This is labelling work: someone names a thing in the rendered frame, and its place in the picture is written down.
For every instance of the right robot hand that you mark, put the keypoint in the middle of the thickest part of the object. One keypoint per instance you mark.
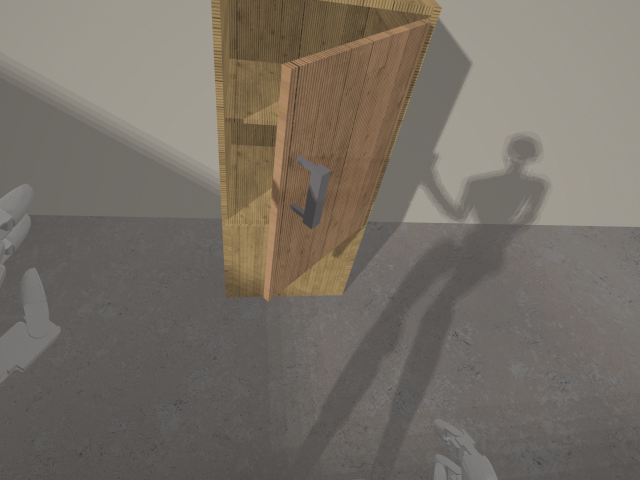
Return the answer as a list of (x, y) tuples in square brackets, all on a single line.
[(474, 466)]

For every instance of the handle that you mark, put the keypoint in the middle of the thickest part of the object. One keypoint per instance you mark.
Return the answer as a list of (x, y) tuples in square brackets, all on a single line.
[(317, 189)]

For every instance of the cupboard door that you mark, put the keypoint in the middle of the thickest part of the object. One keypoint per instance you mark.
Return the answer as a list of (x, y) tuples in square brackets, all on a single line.
[(338, 108)]

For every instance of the left robot hand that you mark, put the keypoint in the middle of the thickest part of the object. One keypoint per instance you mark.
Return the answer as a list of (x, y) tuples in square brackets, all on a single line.
[(22, 344)]

